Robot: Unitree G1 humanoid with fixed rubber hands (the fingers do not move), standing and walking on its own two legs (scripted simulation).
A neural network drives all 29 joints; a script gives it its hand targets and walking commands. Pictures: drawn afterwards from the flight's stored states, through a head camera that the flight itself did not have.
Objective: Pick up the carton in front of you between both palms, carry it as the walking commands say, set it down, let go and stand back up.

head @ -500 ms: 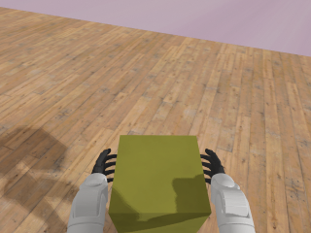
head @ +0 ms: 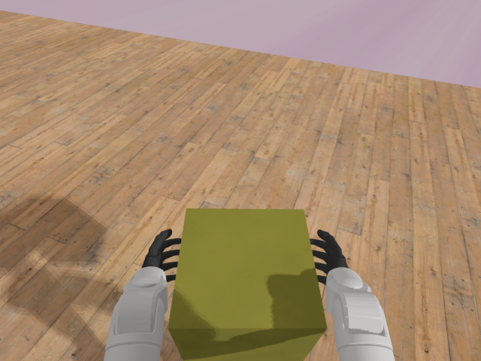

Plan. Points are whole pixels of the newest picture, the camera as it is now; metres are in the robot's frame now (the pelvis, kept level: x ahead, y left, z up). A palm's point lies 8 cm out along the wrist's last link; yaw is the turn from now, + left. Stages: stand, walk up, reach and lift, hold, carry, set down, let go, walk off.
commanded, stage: carry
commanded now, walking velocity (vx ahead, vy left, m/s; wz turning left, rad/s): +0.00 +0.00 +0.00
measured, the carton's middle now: (244, 293) +0.29 +0.00 -0.05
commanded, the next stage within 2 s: hold in 0.26 s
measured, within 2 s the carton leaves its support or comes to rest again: neither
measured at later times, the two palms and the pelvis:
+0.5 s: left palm (123, 300) +0.24 +0.19 +0.04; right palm (310, 273) +0.29 -0.11 +0.04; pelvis -0.01 -0.01 +0.01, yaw +9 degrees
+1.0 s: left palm (150, 298) +0.23 +0.14 +0.06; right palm (333, 255) +0.31 -0.15 +0.05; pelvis -0.01 -0.08 +0.01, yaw +15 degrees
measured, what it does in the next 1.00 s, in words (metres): shifts its weight, turning left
